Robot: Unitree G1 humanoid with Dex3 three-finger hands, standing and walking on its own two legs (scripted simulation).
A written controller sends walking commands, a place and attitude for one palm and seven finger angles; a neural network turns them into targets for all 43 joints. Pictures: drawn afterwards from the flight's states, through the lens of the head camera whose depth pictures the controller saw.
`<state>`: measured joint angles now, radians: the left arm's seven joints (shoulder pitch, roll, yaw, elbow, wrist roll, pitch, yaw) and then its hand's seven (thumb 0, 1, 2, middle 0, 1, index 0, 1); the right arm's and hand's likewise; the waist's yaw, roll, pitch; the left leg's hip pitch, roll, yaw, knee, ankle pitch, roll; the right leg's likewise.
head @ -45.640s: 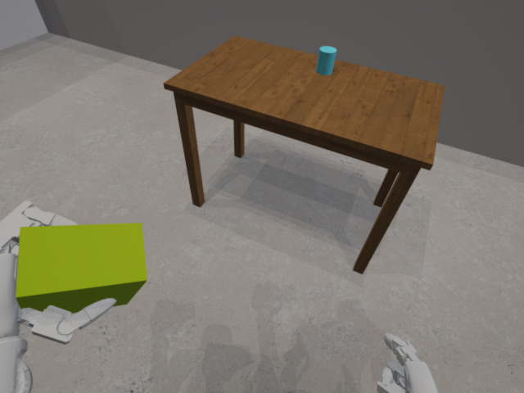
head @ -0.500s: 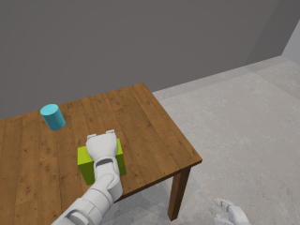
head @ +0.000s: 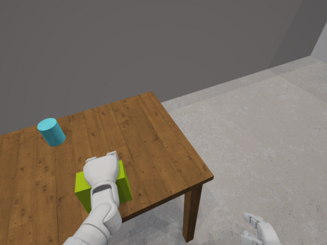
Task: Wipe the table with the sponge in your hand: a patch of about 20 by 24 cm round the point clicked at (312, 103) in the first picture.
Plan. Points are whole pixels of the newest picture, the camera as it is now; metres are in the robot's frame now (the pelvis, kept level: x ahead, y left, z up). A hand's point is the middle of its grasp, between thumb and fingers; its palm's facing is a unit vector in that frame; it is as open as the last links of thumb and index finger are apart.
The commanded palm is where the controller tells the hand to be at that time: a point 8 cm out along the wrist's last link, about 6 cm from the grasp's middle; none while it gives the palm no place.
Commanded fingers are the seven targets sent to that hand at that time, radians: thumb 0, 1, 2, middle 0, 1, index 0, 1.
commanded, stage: wipe back along the third lane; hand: left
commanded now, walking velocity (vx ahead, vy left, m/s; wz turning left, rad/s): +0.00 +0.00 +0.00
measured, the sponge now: (107, 190) +0.28 +0.21 -0.05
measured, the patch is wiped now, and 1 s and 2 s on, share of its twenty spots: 1.00 1.00 1.00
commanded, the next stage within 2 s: slide back across to the middle lane in 0.56 s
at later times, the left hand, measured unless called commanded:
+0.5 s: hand (107, 183) +0.28 +0.19 -0.01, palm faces -0.03 -0.06 -1.00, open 10.6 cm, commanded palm +0.23 +0.17 +0.02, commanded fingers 0.00 0.10 1.30 -1.20 -1.60 -1.20 -1.60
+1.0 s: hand (103, 185) +0.27 +0.20 +0.00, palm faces -0.02 -0.11 -0.99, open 10.6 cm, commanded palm +0.22 +0.20 +0.04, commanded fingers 0.00 0.10 1.30 -1.20 -1.60 -1.20 -1.60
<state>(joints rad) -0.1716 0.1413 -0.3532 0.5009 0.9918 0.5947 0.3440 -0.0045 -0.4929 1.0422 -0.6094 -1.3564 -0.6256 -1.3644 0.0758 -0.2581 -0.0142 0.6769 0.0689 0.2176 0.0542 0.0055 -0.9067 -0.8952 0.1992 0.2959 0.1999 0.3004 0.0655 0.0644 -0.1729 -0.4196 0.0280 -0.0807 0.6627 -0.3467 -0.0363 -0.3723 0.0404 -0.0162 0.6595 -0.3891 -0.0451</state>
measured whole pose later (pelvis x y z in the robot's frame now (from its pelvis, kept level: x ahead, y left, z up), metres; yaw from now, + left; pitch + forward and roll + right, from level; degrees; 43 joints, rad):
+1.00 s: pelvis -0.02 +0.01 +0.00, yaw -1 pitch +4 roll +0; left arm -0.14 0.14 -0.35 0.44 0.98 0.62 0.35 0.00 -0.50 1.04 -0.63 -1.34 -0.64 -1.35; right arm 0.08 -0.23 0.00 0.67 0.07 0.23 0.06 0.01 -0.91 -0.90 0.20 0.30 0.20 0.30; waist 0.06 0.06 -0.17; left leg -0.40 0.02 -0.06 0.67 -0.33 -0.03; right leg -0.36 0.03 0.01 0.67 -0.37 -0.03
